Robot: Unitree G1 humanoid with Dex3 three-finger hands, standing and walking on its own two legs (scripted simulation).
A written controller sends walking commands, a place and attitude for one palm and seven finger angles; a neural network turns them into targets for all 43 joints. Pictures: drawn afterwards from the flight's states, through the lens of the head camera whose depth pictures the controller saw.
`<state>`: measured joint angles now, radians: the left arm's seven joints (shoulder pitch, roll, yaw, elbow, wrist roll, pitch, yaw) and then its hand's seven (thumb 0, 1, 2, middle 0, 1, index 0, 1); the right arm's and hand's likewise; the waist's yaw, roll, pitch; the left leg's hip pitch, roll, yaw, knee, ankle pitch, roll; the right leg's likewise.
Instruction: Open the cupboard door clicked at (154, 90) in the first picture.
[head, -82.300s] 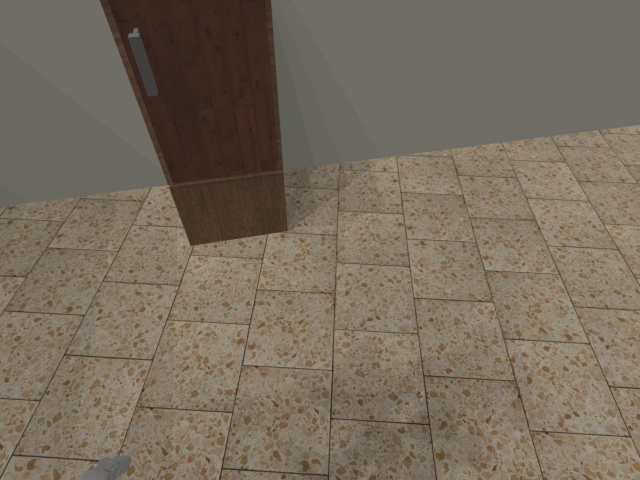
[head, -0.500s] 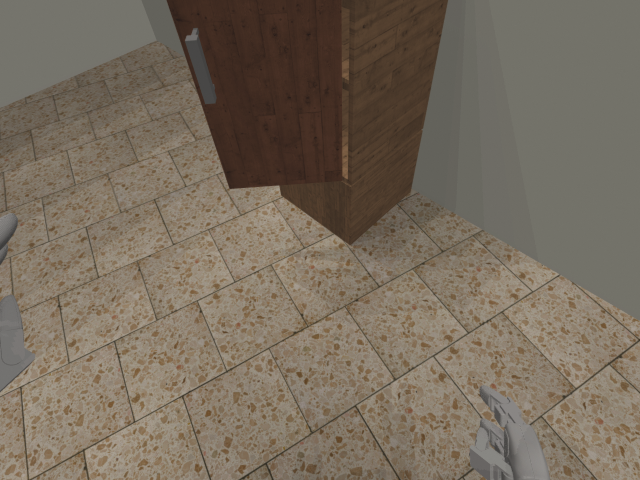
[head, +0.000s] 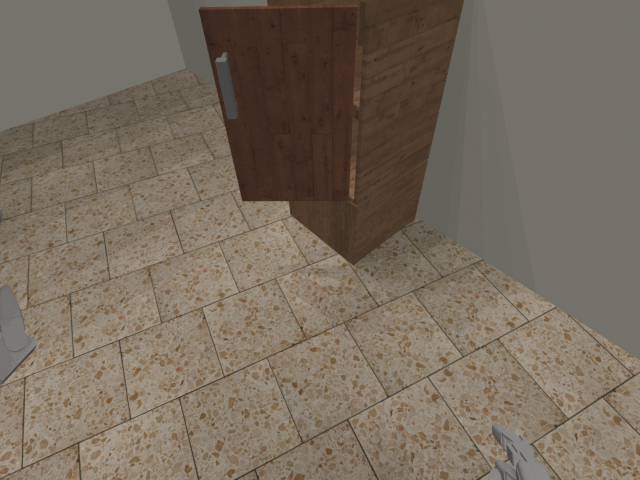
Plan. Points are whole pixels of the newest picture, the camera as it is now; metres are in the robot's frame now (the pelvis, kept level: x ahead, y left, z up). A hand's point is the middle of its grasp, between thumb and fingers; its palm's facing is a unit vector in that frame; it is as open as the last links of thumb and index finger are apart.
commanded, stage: stop stepping back and stand still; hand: left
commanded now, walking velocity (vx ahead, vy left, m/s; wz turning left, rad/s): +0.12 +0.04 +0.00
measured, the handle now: (228, 85) +1.01 +0.27 +0.01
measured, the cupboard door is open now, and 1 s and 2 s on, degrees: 47 47 47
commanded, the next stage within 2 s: let the arm hang, fingers relaxed in 1.48 s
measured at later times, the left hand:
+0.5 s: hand (84, 292) +0.26 +0.24 +0.17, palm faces +0.38 -0.71 -0.59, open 7.4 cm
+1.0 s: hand (45, 286) +0.27 +0.29 +0.16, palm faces +0.37 -0.77 -0.53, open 7.4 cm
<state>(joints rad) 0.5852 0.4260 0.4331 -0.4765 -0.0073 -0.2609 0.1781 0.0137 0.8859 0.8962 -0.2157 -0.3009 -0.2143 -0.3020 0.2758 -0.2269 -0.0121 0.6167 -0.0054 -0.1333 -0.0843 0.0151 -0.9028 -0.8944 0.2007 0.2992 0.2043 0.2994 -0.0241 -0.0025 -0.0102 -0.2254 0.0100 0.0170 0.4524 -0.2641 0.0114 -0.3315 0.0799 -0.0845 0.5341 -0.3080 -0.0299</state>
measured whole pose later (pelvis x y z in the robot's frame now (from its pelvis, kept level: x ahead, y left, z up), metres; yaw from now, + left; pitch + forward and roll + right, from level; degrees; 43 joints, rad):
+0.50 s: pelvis +0.05 -0.01 +0.00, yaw -2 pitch +1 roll +2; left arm 0.57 0.41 0.42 -0.43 -0.01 -0.27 0.17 0.01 0.89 0.90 -0.22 -0.30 -0.22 -0.30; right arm 0.18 -0.24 -0.01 0.61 0.02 -0.08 -0.08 0.01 -0.90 -0.89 0.20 0.30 0.20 0.30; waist 0.00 0.04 0.06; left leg -0.30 0.01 -0.01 0.53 -0.21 0.02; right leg -0.21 0.13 -0.06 0.39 -0.20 -0.14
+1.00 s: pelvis +0.06 +0.03 +0.00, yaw -2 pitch +1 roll +0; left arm 0.58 0.41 0.41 -0.42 -0.04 -0.21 0.15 0.01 0.89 0.90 -0.21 -0.30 -0.21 -0.30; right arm 0.21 -0.21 0.02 0.61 0.02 -0.07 -0.08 0.01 -0.90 -0.89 0.20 0.30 0.21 0.30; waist -0.01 0.04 0.00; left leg -0.24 -0.01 0.01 0.45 -0.24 0.02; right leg -0.19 0.11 -0.03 0.39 -0.22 -0.09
